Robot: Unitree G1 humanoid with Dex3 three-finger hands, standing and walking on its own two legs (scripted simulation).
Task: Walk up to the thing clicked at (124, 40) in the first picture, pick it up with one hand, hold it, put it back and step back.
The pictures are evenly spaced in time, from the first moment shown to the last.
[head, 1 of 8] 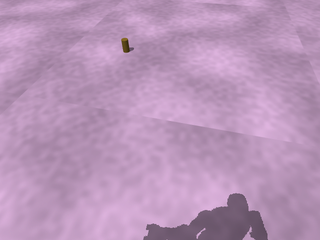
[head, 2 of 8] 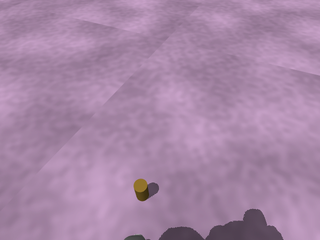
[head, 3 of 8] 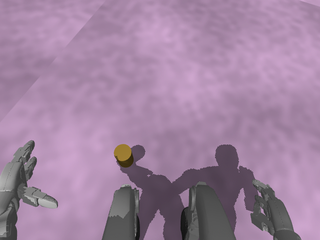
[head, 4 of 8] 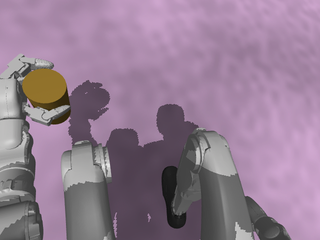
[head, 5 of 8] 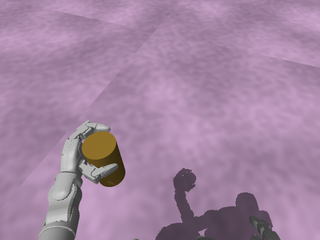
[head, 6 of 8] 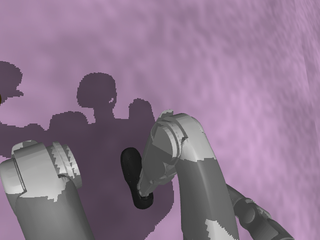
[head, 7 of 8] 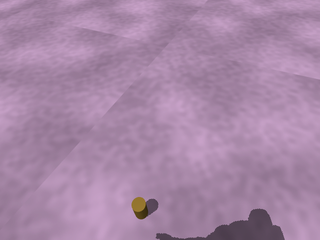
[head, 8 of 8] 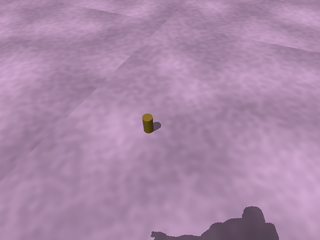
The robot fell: no
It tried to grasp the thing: yes
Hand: left
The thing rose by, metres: 0.68
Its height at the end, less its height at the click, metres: +0.00
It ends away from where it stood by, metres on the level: 0.01
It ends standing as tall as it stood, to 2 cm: yes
